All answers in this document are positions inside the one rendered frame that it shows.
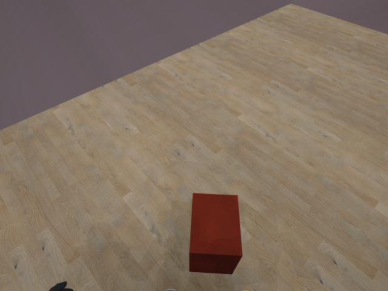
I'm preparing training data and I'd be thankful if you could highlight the carton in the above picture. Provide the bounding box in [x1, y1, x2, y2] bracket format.
[189, 193, 243, 274]

